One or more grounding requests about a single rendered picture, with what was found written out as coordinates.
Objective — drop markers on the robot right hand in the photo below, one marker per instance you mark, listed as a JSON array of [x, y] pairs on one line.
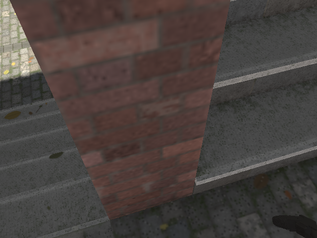
[[301, 224]]

